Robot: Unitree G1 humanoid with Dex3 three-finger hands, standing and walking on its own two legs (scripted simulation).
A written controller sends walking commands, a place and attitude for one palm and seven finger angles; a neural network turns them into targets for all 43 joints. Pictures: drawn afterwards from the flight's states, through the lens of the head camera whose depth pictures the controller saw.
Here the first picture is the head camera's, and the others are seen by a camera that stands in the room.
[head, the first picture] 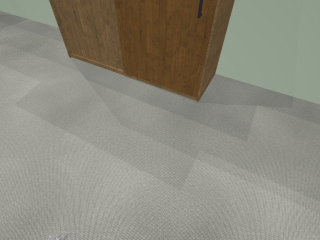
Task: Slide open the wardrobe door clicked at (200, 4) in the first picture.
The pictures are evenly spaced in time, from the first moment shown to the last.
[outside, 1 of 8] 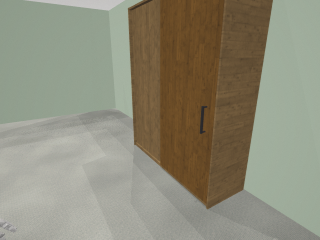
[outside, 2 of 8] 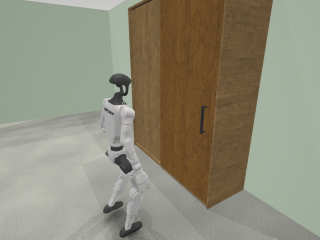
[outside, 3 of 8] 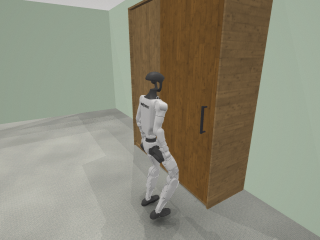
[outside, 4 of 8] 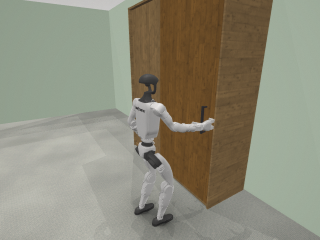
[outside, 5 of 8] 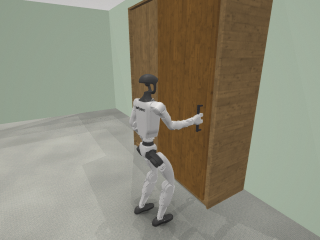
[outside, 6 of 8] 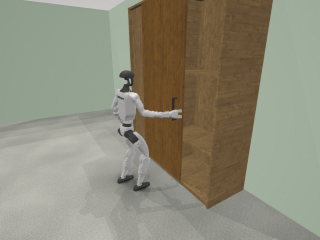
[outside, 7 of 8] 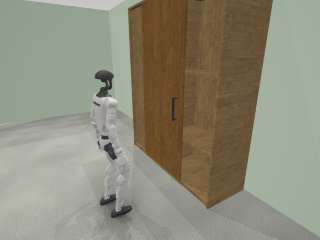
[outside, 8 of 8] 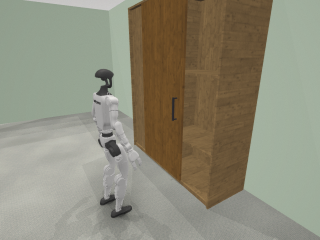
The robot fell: no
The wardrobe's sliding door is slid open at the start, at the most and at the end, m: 0.00 0.44 0.43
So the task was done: yes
